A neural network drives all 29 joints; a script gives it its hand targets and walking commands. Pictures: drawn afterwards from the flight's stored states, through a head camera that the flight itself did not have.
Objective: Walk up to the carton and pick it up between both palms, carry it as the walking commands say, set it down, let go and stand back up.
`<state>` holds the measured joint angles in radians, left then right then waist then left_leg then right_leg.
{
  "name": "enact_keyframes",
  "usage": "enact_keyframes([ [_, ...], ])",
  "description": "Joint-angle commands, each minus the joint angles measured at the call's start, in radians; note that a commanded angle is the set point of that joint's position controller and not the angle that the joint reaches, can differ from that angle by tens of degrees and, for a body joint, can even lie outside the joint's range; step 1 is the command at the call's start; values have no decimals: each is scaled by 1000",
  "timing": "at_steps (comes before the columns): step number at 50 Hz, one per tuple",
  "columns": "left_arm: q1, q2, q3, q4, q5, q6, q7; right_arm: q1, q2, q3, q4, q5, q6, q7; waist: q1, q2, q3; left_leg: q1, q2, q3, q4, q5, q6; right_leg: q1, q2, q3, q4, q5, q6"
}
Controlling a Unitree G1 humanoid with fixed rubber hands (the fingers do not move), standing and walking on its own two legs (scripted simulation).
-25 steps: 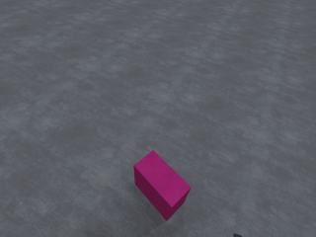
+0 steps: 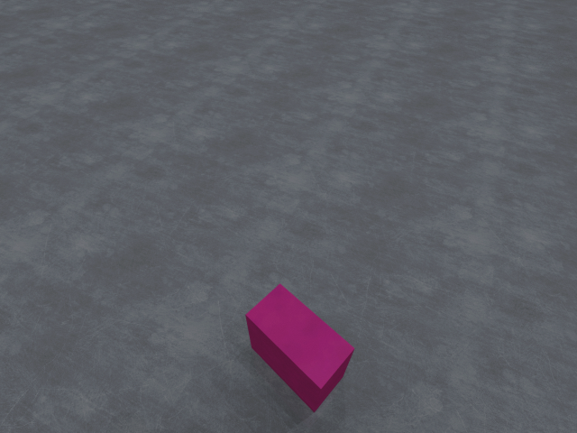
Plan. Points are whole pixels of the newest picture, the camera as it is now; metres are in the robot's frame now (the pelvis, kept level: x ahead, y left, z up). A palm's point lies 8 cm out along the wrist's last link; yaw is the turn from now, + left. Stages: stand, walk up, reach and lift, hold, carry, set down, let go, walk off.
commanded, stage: walk up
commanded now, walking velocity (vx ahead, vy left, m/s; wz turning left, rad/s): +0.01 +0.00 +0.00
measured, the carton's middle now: (297, 347) +0.47 -0.03 -0.65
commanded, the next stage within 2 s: none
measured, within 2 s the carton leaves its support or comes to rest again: neither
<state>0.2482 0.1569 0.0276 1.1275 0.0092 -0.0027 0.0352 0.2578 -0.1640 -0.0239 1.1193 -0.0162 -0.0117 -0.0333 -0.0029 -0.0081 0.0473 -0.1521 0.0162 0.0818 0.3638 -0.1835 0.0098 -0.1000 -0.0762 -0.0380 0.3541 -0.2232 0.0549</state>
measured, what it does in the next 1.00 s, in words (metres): lifts its left foot, turning right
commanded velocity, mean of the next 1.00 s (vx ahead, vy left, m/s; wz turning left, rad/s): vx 0.06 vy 0.13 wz -0.38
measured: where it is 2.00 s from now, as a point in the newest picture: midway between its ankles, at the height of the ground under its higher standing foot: outside the picture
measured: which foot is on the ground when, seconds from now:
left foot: down 0.00-0.52, up 0.54-1.00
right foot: down 0.00-1.00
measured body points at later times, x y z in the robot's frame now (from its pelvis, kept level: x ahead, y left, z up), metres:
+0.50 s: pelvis -0.02 -0.03 -0.02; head +0.01 -0.06 +0.42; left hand +0.04 +0.22 -0.16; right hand +0.00 -0.30 -0.18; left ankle +0.01 +0.11 -0.75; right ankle -0.04 -0.12 -0.73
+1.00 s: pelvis +0.02 -0.02 +0.01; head +0.05 -0.08 +0.45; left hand +0.03 +0.26 -0.10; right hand +0.09 -0.29 -0.15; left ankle +0.08 +0.15 -0.65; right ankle -0.03 -0.12 -0.75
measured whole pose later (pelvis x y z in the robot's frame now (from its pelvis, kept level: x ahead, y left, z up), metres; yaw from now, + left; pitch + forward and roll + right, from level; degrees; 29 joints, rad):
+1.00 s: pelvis +0.02 -0.02 +0.01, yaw -22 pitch +2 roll +5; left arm 0.49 0.19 0.05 0.96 0.05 -0.01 0.05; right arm 0.06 -0.26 -0.07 0.84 -0.05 0.09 0.03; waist 0.11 0.04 0.08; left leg -0.54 0.02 0.00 1.07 -0.20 -0.09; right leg -0.22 -0.04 0.16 0.39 -0.20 0.00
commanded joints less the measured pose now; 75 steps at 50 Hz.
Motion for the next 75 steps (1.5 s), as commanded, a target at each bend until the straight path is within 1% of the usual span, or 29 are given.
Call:
enact_keyframes([
  [1,70,74,9,-6,0,-5,3,45,-79,-9,-15,0,-6,-3,5,4,6,30,90,-79,-54,141,15,-58,-46,21,-59,124,-48],
  [9,161,67,15,5,6,3,15,50,-51,4,7,20,15,-20,-4,21,28,-81,129,-36,16,122,-32,-44,-67,28,3,186,-56],
  [13,190,55,15,-1,6,0,20,40,-42,9,20,21,18,-23,-3,18,9,-88,139,-34,23,108,-34,-54,-66,28,11,194,-55],
  [14,75,88,2,-22,25,-4,16,-11,-116,-31,-22,11,10,-14,-19,57,6,-31,105,-48,72,110,2,-91,-61,41,84,193,-57],
  [15,50,120,16,-57,32,0,0,-23,-175,-57,-64,14,21,-22,-19,31,-2,30,149,-2,101,46,17,-214,-56,79,154,241,-53],
  [17,6,109,27,-101,33,7,-8,30,-196,-64,-80,4,25,-28,-37,56,-20,25,230,-70,63,18,64,-286,-19,39,279,145,-37],
  [19,25,68,22,-116,34,22,-10,18,-221,-65,-121,2,31,-32,-38,166,-28,-35,354,-168,-21,-24,152,-319,37,-19,483,-191,-35],
  [21,2,62,34,-159,44,49,-22,13,-197,-63,-136,1,30,-40,-57,129,-15,-74,471,-208,-32,82,191,-375,44,31,695,-376,-44],
  [23,81,55,34,-166,33,51,-31,-94,-201,-73,-163,-13,26,-32,32,171,-16,-138,387,-63,29,81,100,-272,0,38,548,-288,-57],
  [25,202,76,35,-143,12,40,-33,-191,-219,-75,-170,-15,37,-19,128,183,-16,-208,282,67,176,43,28,-82,37,-26,260,-103,-71],
  [26,216,144,46,-152,26,32,-36,-184,-192,-67,-173,-17,44,-15,153,22,17,-291,196,122,335,-149,-16,-42,-1,82,94,-51,-88],
  [27,206,279,69,-202,38,23,-35,-181,-134,-51,-230,-25,56,-10,147,-292,62,-511,55,89,568,-424,-80,-44,-286,534,-133,9,-165],
  [28,185,321,79,-202,44,22,-24,-270,-145,-52,-260,-26,77,-18,153,-302,82,-471,29,-66,683,-435,-74,-186,-328,666,-208,178,-217],
  [29,245,326,80,-157,59,24,4,-193,-205,-76,-244,-62,98,6,118,-95,4,-504,38,-150,809,-342,-75,-102,-390,764,-232,-245,-202],
  [30,214,304,73,-154,50,32,26,-183,-194,-74,-254,-71,99,27,85,-34,40,-534,50,-188,839,-209,-61,-113,-345,694,-226,-429,-149],
  [33,146,209,32,-186,28,2,20,-125,-165,-67,-259,-73,81,57,51,-135,43,-514,55,-150,836,-22,-58,-58,-186,390,-125,-88,-54],
  [36,229,204,36,-182,25,-13,18,-148,-157,-73,-280,-63,84,70,74,-153,-10,-504,20,-126,895,-2,-66,16,-149,302,-72,231,-22],
  [41,305,221,60,-192,28,-9,19,-194,-140,-66,-318,-47,89,72,102,-199,-35,-533,11,-117,910,17,-75,63,-148,315,-35,388,-19],
  [49,344,248,73,-186,48,-5,24,-272,-121,-47,-367,-28,87,61,114,-183,-9,-540,33,-113,674,-41,-109,86,-225,452,-34,405,-181],
  [52,352,270,83,-167,56,3,29,-301,-119,-36,-389,-21,87,59,123,-210,4,-512,37,-115,574,-103,-108,69,-248,461,-20,485,-202],
  [57,209,307,94,-206,55,14,28,-271,-122,-34,-413,-1,84,65,79,-255,-32,-237,19,-94,322,-124,-78,-129,-209,429,-46,200,-161],
  [59,98,320,82,-253,36,23,27,-134,-124,-41,-377,16,82,58,2,-186,-61,102,-9,-52,98,-52,-52,-365,-149,371,-5,-38,-113],
  [60,109,285,64,-263,34,23,31,-29,-158,-59,-332,8,76,46,-33,-23,-106,253,5,-24,-3,-39,-42,-441,-74,292,142,-122,-93],
  [61,192,198,43,-255,54,24,34,29,-227,-68,-334,-26,69,45,-32,190,-184,340,142,-102,-30,-82,-36,-476,19,164,359,-342,-82],
  [62,190,125,33,-291,76,31,41,23,-303,-57,-397,-37,65,49,-25,297,-178,295,349,-313,-57,-35,10,-583,88,102,576,-530,-66],
  [63,105,162,48,-314,55,47,47,-20,-314,-66,-389,-22,69,50,-43,385,-126,95,430,-350,-141,4,123,-590,53,37,767,-481,-45],
  [66,108,214,63,-266,36,55,13,-159,-174,-34,-401,-15,52,47,40,161,-53,-45,234,-120,-98,115,112,-476,15,36,930,-265,-38],
  [68,117,197,66,-247,29,60,2,-125,-143,-35,-374,-22,42,29,36,157,-64,0,205,-63,-71,308,134,-458,26,5,915,-212,-28],
  [75,-26,121,45,-244,9,60,13,14,-153,-44,-293,-31,49,35,1,181,-32,55,209,-44,11,545,190,-288,64,-63,431,-249,-77],
])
